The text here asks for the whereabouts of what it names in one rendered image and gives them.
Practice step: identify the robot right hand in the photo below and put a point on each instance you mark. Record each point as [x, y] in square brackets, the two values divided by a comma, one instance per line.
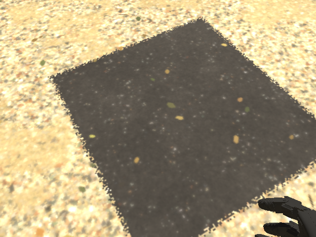
[292, 208]

